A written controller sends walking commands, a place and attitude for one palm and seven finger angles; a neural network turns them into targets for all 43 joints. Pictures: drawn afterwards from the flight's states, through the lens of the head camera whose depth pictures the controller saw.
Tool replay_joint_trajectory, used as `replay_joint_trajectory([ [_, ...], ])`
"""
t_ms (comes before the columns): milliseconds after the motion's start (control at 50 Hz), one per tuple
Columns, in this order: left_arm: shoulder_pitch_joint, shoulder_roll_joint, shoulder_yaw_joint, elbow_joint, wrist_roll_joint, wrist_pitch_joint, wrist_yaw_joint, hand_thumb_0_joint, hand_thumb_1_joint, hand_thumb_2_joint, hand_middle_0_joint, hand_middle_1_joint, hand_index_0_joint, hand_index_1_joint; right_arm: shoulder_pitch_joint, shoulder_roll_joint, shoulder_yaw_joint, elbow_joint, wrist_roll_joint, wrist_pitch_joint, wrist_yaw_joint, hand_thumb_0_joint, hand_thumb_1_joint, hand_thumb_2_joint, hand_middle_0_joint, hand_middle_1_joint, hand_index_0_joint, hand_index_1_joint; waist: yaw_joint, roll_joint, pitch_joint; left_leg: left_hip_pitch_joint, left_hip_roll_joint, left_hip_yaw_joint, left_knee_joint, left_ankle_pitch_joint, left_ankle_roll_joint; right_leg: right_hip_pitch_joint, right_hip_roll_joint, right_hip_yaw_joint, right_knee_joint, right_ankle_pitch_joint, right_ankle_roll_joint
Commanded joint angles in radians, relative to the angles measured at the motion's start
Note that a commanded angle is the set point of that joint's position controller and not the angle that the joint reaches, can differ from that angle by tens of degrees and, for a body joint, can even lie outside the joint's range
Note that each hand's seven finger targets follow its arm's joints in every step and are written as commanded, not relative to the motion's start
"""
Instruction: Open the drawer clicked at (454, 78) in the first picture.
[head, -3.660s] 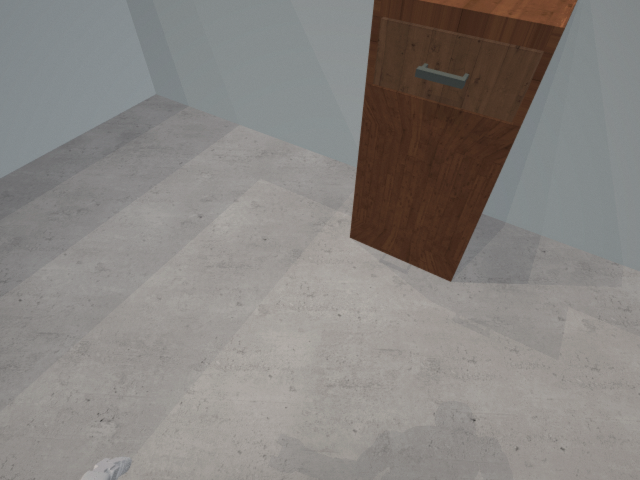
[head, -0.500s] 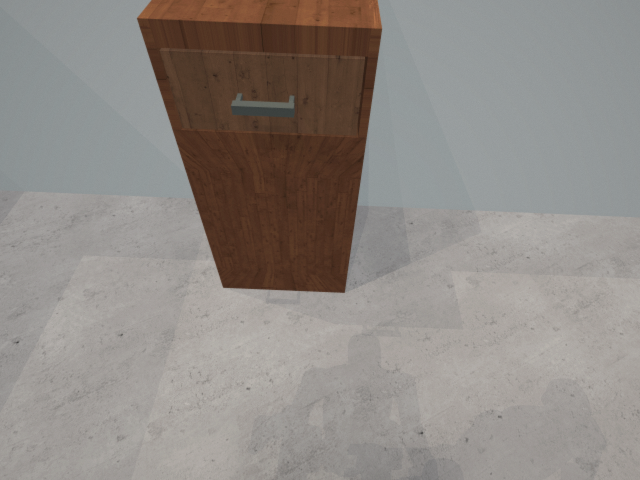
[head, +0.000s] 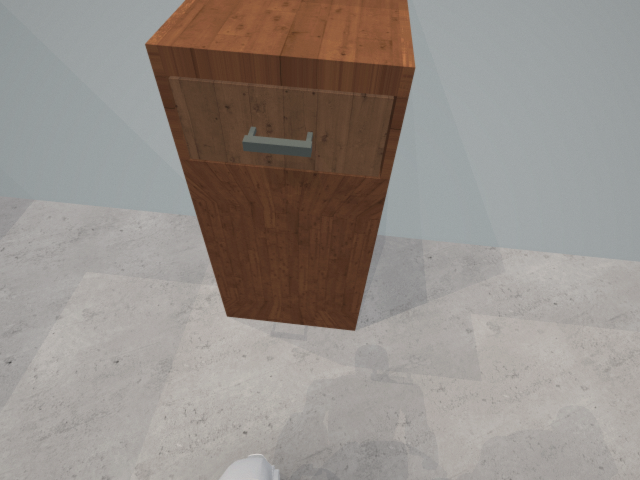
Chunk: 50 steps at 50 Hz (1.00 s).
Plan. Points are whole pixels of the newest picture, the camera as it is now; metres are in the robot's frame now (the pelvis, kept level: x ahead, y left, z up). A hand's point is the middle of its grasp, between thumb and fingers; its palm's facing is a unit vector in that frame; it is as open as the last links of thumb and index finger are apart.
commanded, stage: take the last steps up to it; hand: left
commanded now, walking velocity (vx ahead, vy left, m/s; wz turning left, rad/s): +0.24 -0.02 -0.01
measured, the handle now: (279, 140) +0.68 +0.15 +0.03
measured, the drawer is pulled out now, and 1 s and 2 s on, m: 0.00 0.00 0.00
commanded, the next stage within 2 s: come to a stop and stand still in 0.22 s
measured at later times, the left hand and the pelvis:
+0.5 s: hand (217, 420) +0.22 +0.18 -0.16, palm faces -0.01 -0.97 -0.25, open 7.3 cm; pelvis +0.14 -0.01 +0.00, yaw -2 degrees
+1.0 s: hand out of the picture +0.12 +0.22 -0.17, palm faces +0.10 -0.98 -0.18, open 7.4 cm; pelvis +0.09 +0.03 +0.02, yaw +1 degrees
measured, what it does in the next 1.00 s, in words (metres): steps on the spot: left foot, then right foot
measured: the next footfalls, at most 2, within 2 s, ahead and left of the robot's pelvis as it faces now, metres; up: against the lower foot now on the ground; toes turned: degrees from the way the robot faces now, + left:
left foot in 0.04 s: +0.15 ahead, +0.12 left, +0.00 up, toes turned +9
right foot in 0.48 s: +0.26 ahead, -0.13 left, +0.00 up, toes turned -8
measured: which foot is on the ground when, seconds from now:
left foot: up 0.00-0.02, down 0.04-0.50, up 0.52-0.84, down 0.86-1.00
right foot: down 0.00-0.04, up 0.06-0.46, down 0.48-0.86, up 0.88-1.00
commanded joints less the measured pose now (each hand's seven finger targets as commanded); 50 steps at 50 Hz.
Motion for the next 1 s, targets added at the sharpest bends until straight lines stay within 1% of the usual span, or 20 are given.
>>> replay_joint_trajectory([
  [0, 0.016, 0.142, 0.032, -0.038, -0.011, -0.016, 0.004, 0.000, 0.900, 0.900, -0.200, -0.300, -0.200, -0.300, 0.288, -0.127, -0.021, 0.034, -0.013, -0.047, -0.027, 0.000, -0.900, -0.900, 0.200, 0.300, 0.200, 0.300, -0.154, 0.034, -0.110, 0.519, 0.000, -0.041, -0.199, 0.135, 0.067, -0.283, -0.146, 0.041, 0.402, 0.634, -0.062],
  [20, 0.065, 0.076, 0.021, -0.055, -0.021, -0.012, -0.005, 0.000, 0.900, 0.900, -0.200, -0.300, -0.200, -0.300, 0.392, -0.248, -0.045, 0.054, -0.020, -0.052, -0.036, 0.000, -0.900, -0.900, 0.200, 0.300, 0.200, 0.300, -0.163, 0.294, -0.226, 0.722, 0.285, -0.418, -0.268, 0.203, 0.175, -0.521, -0.007, -0.034, 0.715, 0.067, -0.012],
  [40, 0.023, 0.086, 0.021, -0.085, -0.018, -0.012, -0.004, 0.000, 0.900, 0.900, -0.200, -0.300, -0.200, -0.300, 0.413, -0.266, -0.041, 0.058, -0.004, -0.042, -0.043, 0.000, -0.900, -0.900, 0.200, 0.300, 0.200, 0.300, -0.160, 0.277, -0.236, 0.684, 0.380, -0.578, -0.401, 0.186, 0.241, -0.596, 0.009, 0.063, 0.904, -0.177, -0.025],
  [80, -0.072, 0.077, 0.024, -0.083, -0.010, -0.001, -0.007, 0.000, 0.900, 0.900, -0.200, -0.300, -0.200, -0.300, 0.238, -0.173, -0.021, 0.027, 0.003, -0.046, -0.049, 0.000, -0.900, -0.900, 0.200, 0.300, 0.200, 0.300, -0.115, 0.115, -0.048, 0.424, 0.322, -0.433, -0.468, 0.065, 0.204, -0.645, -0.091, 0.099, 0.969, -0.033, -0.028],
  [120, -0.067, 0.054, 0.028, -0.066, 0.000, 0.013, -0.022, 0.000, 0.900, 0.900, -0.200, -0.300, -0.200, -0.300, 0.147, -0.087, 0.006, 0.012, 0.002, -0.062, -0.052, 0.000, -0.900, -0.900, 0.200, 0.300, 0.200, 0.300, -0.057, 0.042, 0.038, 0.264, 0.251, -0.268, -0.497, 0.119, 0.158, -0.583, -0.135, 0.100, 0.893, 0.071, -0.006],
  [160, -0.012, 0.021, 0.028, -0.054, 0.005, 0.035, -0.020, 0.000, 0.900, 0.900, -0.200, -0.300, -0.200, -0.300, 0.135, -0.069, 0.013, 0.018, 0.004, -0.068, -0.052, 0.000, -0.900, -0.900, 0.200, 0.300, 0.200, 0.300, -0.022, 0.094, 0.018, 0.199, 0.194, -0.146, -0.501, 0.191, 0.137, -0.511, -0.130, 0.080, 0.816, 0.103, 0.008],
  [300, -0.142, 0.026, 0.029, -0.120, 0.005, 0.057, -0.021, 0.000, 0.900, 0.900, -0.200, -0.300, -0.200, -0.300, 0.170, -0.087, 0.000, 0.026, -0.002, -0.054, -0.051, 0.000, -0.900, -0.900, 0.200, 0.300, 0.200, 0.300, -0.034, 0.099, 0.063, 0.234, 0.183, -0.113, -0.532, 0.126, 0.179, -0.537, -0.137, 0.043, 0.499, 0.162, 0.033],
  [340, -0.180, 0.020, 0.022, -0.130, 0.000, 0.054, -0.011, 0.000, 0.900, 0.900, -0.200, -0.300, -0.200, -0.300, 0.176, -0.074, 0.007, 0.038, -0.006, -0.047, -0.056, 0.000, -0.900, -0.900, 0.200, 0.300, 0.200, 0.300, -0.035, 0.092, 0.057, 0.256, 0.180, -0.099, -0.468, 0.332, 0.176, -0.479, -0.120, 0.042, 0.377, 0.165, 0.035],
  [420, -0.114, 0.081, 0.023, -0.107, -0.001, 0.044, 0.007, 0.000, 0.900, 0.900, -0.200, -0.300, -0.200, -0.300, 0.177, -0.071, 0.007, 0.059, 0.006, -0.026, -0.062, 0.000, -0.900, -0.900, 0.200, 0.300, 0.200, 0.300, 0.000, 0.034, -0.001, 0.269, 0.100, -0.046, -0.279, 0.362, 0.075, -0.259, -0.095, 0.031, 0.070, 0.406, 0.035],
  [460, -0.121, 0.181, 0.038, -0.118, 0.002, 0.036, 0.020, 0.000, 0.900, 0.900, -0.200, -0.300, -0.200, -0.300, 0.233, -0.022, 0.006, 0.053, 0.019, -0.011, -0.055, 0.000, -0.900, -0.900, 0.200, 0.300, 0.200, 0.300, -0.030, -0.124, -0.058, 0.153, -0.006, -0.007, -0.175, -0.027, 0.006, -0.144, -0.296, 0.231, 0.126, 0.917, -0.057],
  [500, -0.131, 0.227, 0.051, -0.130, -0.001, 0.044, 0.021, 0.000, 0.900, 0.900, -0.200, -0.300, -0.200, -0.300, 0.254, -0.006, -0.005, 0.056, 0.018, 0.022, -0.058, 0.000, -0.900, -0.900, 0.200, 0.300, 0.200, 0.300, -0.027, -0.185, -0.100, 0.163, -0.060, 0.004, 0.039, -0.296, -0.013, -0.165, -0.400, 0.247, 0.078, 1.070, -0.163],
  [540, -0.153, 0.205, 0.058, -0.139, -0.001, 0.050, 0.033, 0.000, 0.900, 0.900, -0.200, -0.300, -0.200, -0.300, 0.207, -0.028, -0.013, 0.037, 0.015, 0.045, -0.062, 0.000, -0.900, -0.900, 0.200, 0.300, 0.200, 0.300, 0.001, -0.249, -0.111, 0.122, -0.065, -0.077, 0.304, -0.386, -0.012, -0.220, -0.419, 0.286, 0.034, 1.023, -0.218],
  [600, -0.238, 0.193, 0.067, -0.186, 0.004, 0.061, 0.042, 0.000, 0.900, 0.900, -0.200, -0.300, -0.200, -0.300, 0.187, -0.029, -0.021, 0.022, 0.011, 0.061, -0.054, 0.000, -0.900, -0.900, 0.200, 0.300, 0.200, 0.300, -0.021, -0.131, -0.122, 0.062, -0.071, -0.129, 0.438, -0.302, -0.022, -0.240, -0.378, 0.219, 0.028, 0.841, -0.200],
  [740, -0.296, 0.215, 0.078, -0.226, 0.019, 0.076, 0.036, 0.000, 0.900, 0.900, -0.200, -0.300, -0.200, -0.300, 0.194, -0.027, -0.014, -0.018, 0.007, 0.050, -0.033, 0.000, -0.900, -0.900, 0.200, 0.300, 0.200, 0.300, -0.024, -0.200, -0.132, 0.181, -0.067, -0.082, 0.080, -0.250, -0.016, -0.323, -0.329, 0.229, -0.072, 0.228, -0.151],
  [800, -0.318, 0.200, 0.068, -0.218, 0.006, 0.093, 0.023, 0.000, 0.900, 0.900, -0.200, -0.300, -0.200, -0.300, 0.313, -0.030, -0.005, 0.018, 0.007, 0.034, -0.036, 0.000, -0.900, -0.900, 0.200, 0.300, 0.200, 0.300, -0.081, -0.160, -0.111, 0.404, -0.096, -0.038, -0.263, -0.094, 0.003, -0.486, -0.232, 0.169, -0.032, -0.058, -0.050],
  [820, -0.307, 0.150, 0.054, -0.221, -0.004, 0.097, 0.018, 0.000, 0.900, 0.900, -0.200, -0.300, -0.200, -0.300, 0.315, -0.076, -0.008, 0.016, -0.001, 0.025, -0.039, 0.000, -0.900, -0.900, 0.200, 0.300, 0.200, 0.300, -0.082, 0.017, -0.077, 0.374, 0.000, -0.194, -0.407, -0.214, 0.025, -0.548, -0.150, 0.113, 0.115, -0.123, -0.007],
  [840, -0.306, 0.078, 0.043, -0.233, -0.016, 0.103, 0.013, 0.000, 0.900, 0.900, -0.200, -0.300, -0.200, -0.300, 0.255, -0.148, -0.019, -0.013, -0.015, 0.017, -0.044, 0.000, -0.900, -0.900, 0.200, 0.300, 0.200, 0.300, -0.077, 0.314, 0.031, 0.191, 0.194, -0.457, -0.601, -0.458, 0.079, -0.607, -0.044, 0.026, 0.323, -0.079, 0.040],
  [860, -0.321, 0.094, 0.044, -0.231, -0.010, 0.104, 0.010, 0.000, 0.900, 0.900, -0.200, -0.300, -0.200, -0.300, 0.138, -0.173, -0.013, -0.058, -0.018, 0.019, -0.052, 0.000, -0.900, -0.900, 0.200, 0.300, 0.200, 0.300, -0.056, 0.296, 0.114, -0.013, 0.260, -0.526, -0.688, -0.549, 0.129, -0.549, -0.051, 0.107, 0.428, -0.009, 0.029],
  [920, -0.208, 0.111, 0.055, -0.164, 0.009, 0.101, -0.013, 0.000, 0.900, 0.900, -0.200, -0.300, -0.200, -0.300, 0.042, -0.129, 0.006, -0.064, -0.013, 0.000, -0.064, 0.000, -0.900, -0.900, 0.200, 0.300, 0.200, 0.300, 0.006, 0.152, 0.098, 0.045, 0.160, -0.359, -0.631, -0.385, 0.098, -0.543, -0.024, 0.143, 0.638, 0.109, 0.028],
  [980, -0.168, 0.107, 0.046, -0.128, 0.007, 0.081, -0.022, 0.000, 0.900, 0.900, -0.200, -0.300, -0.200, -0.300, 0.132, -0.129, 0.002, -0.033, -0.006, -0.014, -0.070, 0.000, -0.900, -0.900, 0.200, 0.300, 0.200, 0.300, -0.028, 0.104, 0.059, 0.305, 0.125, -0.267, -0.573, -0.198, 0.105, -0.657, -0.023, 0.117, 0.653, 0.145, 0.044],
])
